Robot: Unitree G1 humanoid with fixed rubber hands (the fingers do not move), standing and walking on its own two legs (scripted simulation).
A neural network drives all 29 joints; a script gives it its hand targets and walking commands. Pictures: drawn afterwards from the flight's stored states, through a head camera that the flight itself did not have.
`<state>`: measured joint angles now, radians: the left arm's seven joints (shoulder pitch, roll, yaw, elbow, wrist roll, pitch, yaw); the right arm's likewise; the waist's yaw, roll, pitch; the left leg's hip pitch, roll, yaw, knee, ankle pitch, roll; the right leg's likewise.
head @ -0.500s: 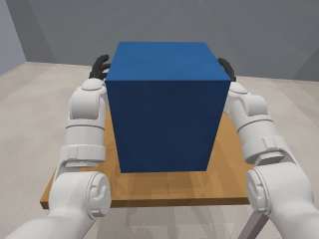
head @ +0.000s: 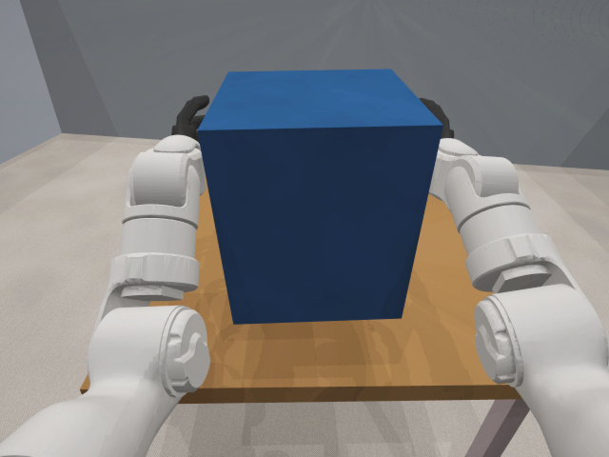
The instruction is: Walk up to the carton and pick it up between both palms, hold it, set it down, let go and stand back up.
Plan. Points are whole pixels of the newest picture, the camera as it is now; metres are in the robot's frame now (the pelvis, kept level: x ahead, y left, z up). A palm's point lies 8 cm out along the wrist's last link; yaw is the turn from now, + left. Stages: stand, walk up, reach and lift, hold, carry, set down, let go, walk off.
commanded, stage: hold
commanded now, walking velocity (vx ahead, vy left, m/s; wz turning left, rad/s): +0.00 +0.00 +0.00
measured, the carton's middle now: (314, 193) +0.36 -0.01 +0.26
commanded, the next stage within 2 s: none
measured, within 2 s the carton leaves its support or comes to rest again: neither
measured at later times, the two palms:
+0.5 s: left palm (184, 147) +0.36 +0.15 +0.31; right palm (437, 149) +0.37 -0.16 +0.32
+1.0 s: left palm (186, 146) +0.37 +0.15 +0.31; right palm (437, 148) +0.37 -0.16 +0.32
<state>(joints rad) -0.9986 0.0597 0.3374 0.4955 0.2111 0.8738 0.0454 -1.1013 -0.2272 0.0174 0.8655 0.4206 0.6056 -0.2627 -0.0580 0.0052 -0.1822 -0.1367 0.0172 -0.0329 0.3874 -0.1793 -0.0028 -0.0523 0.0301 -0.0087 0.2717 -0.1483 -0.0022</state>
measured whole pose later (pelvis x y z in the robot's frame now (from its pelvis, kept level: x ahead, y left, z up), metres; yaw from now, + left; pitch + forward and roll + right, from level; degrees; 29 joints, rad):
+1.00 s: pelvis +0.00 +0.00 +0.00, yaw +0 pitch -3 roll -2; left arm -1.04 0.07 0.35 0.54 0.20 0.88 0.04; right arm -1.14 -0.24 0.03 0.89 0.43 0.64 -0.27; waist -0.06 0.01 -0.21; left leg -0.17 0.01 -0.05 0.39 -0.18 -0.01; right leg -0.08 0.04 0.01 0.28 -0.15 0.00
